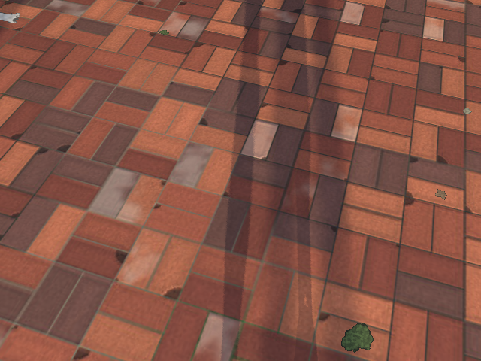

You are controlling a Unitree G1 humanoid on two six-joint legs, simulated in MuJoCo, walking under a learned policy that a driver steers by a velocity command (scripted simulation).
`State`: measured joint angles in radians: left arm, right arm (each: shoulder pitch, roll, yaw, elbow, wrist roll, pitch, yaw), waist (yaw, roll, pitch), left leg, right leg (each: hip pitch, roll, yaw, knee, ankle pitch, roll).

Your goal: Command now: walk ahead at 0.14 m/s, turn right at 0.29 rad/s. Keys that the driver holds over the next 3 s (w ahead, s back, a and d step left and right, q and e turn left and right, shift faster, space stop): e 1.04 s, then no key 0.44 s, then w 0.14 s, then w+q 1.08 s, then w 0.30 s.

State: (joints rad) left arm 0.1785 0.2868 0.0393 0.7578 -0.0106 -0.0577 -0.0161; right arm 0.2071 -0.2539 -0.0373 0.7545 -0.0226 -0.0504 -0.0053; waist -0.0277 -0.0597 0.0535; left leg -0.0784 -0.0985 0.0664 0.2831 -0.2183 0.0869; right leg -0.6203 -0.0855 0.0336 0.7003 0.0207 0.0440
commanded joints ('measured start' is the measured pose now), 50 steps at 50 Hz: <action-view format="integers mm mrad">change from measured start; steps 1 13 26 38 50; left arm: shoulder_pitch -34 -8 -28 -55 91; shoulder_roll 94 144 160 95 305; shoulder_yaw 27 57 79 64 119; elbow -89 -185 -218 -236 -247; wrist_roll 2 -1 -9 -13 24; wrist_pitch -10 49 106 111 101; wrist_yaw -20 21 52 33 20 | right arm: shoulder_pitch -11 -59 25 -14 -85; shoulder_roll -177 -141 -146 -180 -122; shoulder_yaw -50 -41 -60 -65 -55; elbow -31 -78 -41 -85 -129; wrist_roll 9 20 26 6 -11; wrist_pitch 12 68 24 58 46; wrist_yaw -16 -23 -8 -51 -18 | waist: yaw -10 11 4 -25 54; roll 119 10 -92 229 -256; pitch -74 -155 -173 -102 -160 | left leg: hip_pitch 38 -481 -130 63 -598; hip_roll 309 99 93 370 114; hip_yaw -40 -158 -150 -202 15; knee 15 823 125 47 763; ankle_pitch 664 -245 23 344 -465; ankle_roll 112 -133 -101 132 -168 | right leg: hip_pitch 73 390 278 -32 654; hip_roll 17 -103 16 80 -317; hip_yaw -16 318 400 15 495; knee -53 -376 -273 318 -326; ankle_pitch -26 44 -242 -408 407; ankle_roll -19 -285 -171 73 -379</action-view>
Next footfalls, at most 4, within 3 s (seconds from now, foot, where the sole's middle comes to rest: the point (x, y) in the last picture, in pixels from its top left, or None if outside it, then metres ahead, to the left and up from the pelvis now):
0.12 right None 0.19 -0.12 -0.78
0.52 left None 0.22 0.12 -0.78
0.96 right None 0.08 -0.11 -0.78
1.38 left None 0.24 0.07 -0.78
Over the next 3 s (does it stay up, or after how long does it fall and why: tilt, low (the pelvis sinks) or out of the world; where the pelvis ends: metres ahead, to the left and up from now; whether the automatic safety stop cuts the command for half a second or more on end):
stays up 0.73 -0.30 0.00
